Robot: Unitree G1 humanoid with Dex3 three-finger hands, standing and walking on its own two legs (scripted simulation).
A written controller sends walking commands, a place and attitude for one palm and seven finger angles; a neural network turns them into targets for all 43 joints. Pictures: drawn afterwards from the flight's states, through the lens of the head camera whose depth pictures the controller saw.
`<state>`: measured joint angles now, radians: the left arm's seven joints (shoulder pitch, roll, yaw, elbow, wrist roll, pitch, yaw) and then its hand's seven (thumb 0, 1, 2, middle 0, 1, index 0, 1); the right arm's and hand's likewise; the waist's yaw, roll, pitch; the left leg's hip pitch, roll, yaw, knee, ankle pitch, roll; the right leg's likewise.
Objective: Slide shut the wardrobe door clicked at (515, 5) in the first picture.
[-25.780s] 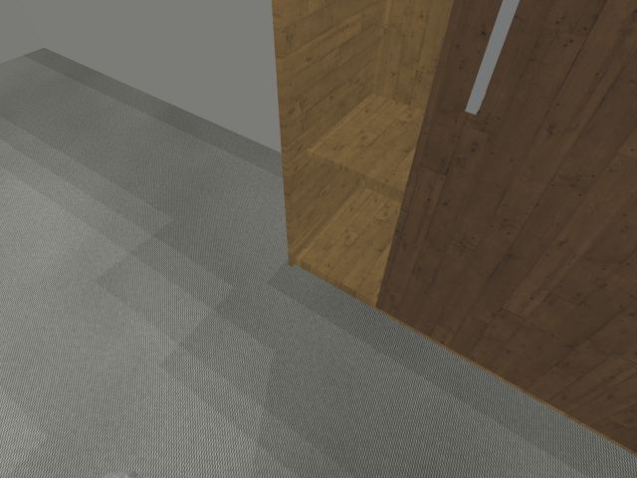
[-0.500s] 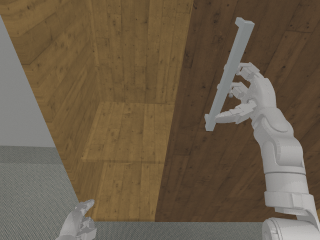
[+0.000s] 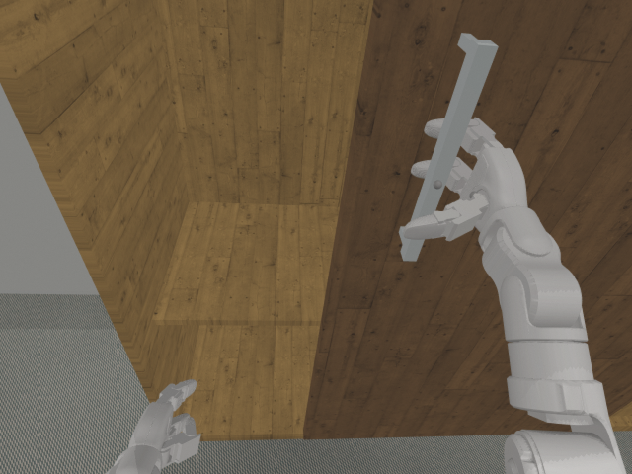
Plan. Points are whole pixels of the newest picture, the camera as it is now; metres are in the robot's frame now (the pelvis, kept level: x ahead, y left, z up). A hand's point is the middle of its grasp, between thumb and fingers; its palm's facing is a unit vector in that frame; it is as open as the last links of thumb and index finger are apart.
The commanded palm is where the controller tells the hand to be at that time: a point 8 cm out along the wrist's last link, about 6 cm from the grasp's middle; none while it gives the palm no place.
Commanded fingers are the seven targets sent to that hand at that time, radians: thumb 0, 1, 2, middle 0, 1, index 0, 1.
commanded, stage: slide the fingers in behind the handle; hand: right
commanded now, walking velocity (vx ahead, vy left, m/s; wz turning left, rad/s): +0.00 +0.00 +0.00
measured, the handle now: (433, 163) +0.41 -0.11 +0.24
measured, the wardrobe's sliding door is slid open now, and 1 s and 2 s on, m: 0.36 0.36 0.36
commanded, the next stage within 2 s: grip the handle and tug to test in 0.84 s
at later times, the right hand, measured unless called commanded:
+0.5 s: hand (424, 186) +0.36 -0.09 +0.24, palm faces -0.09 +1.00 -0.03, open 14.0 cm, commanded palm +0.35 -0.14 +0.24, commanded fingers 0.00 0.50 -0.30 0.30 1.20 0.30 1.20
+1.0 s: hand (423, 185) +0.36 -0.09 +0.24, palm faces -0.07 +1.00 -0.05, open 13.9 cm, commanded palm +0.34 -0.14 +0.24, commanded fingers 0.00 0.31 -0.38 0.32 1.23 0.32 1.23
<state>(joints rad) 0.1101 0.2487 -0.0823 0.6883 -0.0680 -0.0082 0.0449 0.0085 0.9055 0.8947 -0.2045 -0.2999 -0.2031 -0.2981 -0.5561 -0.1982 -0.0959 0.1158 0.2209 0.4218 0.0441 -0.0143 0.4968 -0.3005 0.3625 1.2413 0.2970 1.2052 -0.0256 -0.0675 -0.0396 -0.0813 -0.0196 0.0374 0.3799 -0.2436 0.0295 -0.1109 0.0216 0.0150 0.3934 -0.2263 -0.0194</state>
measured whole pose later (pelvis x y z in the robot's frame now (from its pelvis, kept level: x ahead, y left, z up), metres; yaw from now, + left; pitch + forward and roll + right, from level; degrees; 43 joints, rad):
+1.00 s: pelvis -0.01 +0.00 +0.00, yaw +0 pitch -4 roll +0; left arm 0.13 0.25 -0.07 0.70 -0.06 0.01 0.03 0.01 0.91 0.89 -0.20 -0.30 -0.20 -0.30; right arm -0.59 -0.16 -0.04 0.14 0.20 0.42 -0.01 -0.01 0.49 -0.30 0.34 1.25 0.30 1.21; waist -0.02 -0.06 -0.03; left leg -0.08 -0.02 0.04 0.38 -0.24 0.03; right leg -0.11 0.03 0.02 0.39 -0.22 -0.02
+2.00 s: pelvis +0.01 +0.00 +0.00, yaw +1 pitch -3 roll +0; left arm 0.12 0.24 -0.08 0.67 -0.06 0.03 0.03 0.01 0.91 0.89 -0.20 -0.30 -0.20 -0.30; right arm -0.50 -0.18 -0.07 0.04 0.22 0.44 0.00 0.00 -0.75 -0.82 0.45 1.40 0.39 1.40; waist -0.01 -0.06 -0.04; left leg -0.07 -0.02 0.02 0.38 -0.25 0.03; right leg -0.10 0.02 0.00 0.39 -0.24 -0.02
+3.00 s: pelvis +0.00 -0.01 -0.01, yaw -3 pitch -4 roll +0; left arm 0.09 0.21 -0.07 0.67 -0.05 0.05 -0.03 0.01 0.91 0.89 -0.20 -0.30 -0.20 -0.30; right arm -0.61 -0.08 0.09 0.08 0.15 0.45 -0.11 -0.01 -0.78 -0.81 0.45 1.40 0.27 1.41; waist -0.06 -0.06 -0.01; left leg -0.10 0.02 0.08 0.47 -0.30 0.01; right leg -0.15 0.06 0.05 0.48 -0.26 -0.03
